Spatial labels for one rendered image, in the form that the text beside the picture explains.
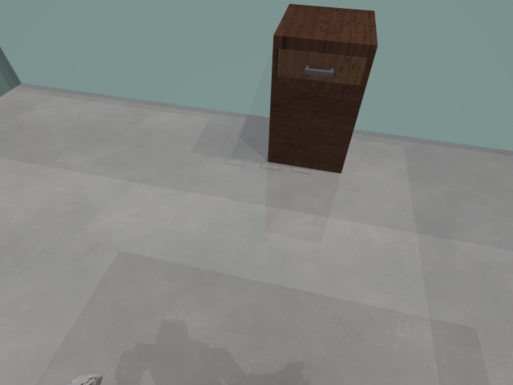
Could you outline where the drawer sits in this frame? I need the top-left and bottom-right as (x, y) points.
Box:
(277, 49), (368, 86)

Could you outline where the handle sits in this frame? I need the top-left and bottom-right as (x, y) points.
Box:
(305, 66), (334, 77)

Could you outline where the cabinet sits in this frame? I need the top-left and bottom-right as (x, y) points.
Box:
(268, 4), (378, 173)

